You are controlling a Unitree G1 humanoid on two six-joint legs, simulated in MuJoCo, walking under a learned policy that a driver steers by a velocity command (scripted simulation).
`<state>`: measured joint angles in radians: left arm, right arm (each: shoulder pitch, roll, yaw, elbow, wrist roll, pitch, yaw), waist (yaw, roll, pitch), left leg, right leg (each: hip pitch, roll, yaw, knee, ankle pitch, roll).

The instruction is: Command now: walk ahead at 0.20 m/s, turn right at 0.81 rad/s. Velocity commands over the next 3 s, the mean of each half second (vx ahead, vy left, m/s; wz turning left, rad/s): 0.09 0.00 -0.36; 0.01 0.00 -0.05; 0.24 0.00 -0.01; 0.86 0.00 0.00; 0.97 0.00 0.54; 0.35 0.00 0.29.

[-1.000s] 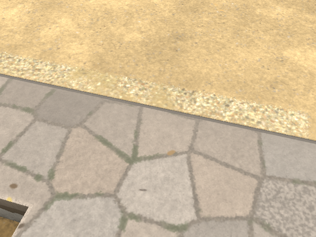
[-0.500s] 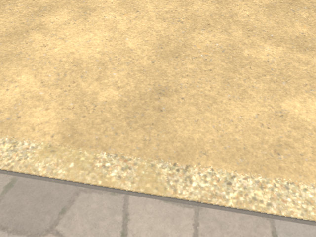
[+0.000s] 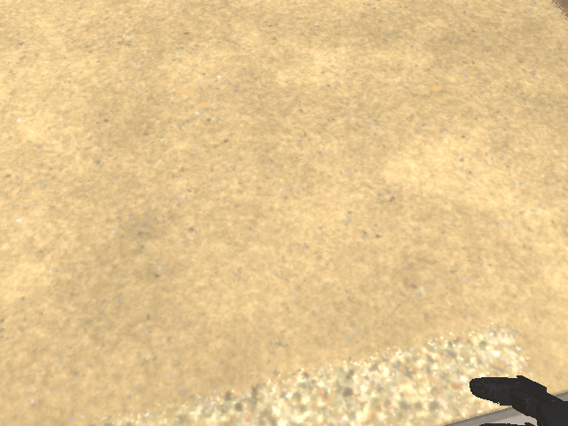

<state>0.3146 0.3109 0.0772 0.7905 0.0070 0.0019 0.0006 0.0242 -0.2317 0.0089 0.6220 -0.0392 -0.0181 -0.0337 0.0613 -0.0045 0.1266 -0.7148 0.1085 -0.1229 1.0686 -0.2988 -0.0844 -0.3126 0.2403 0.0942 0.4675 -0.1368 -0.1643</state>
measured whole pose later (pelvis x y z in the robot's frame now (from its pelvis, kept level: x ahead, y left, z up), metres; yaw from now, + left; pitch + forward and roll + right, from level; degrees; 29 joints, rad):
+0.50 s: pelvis +0.10 +0.09 +0.01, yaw -10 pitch +0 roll -1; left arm 0.19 0.28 0.03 0.75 0.00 0.08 0.00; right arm 0.24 -0.24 -0.01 0.73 -0.02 0.02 -0.01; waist -0.03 -0.03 0.05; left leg -0.31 -0.02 0.00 0.44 -0.13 0.04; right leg -0.26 0.07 0.08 0.71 -0.47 0.01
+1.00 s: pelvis +0.11 +0.08 +0.01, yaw -10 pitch -2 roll +0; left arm 0.26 0.22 0.00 0.96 0.01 0.00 0.03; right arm 0.24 -0.23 -0.03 0.96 -0.01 0.01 -0.01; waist -0.02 0.00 0.02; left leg -0.24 -0.03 -0.01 0.38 -0.12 0.03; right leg -0.09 0.05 0.06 0.40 -0.28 -0.04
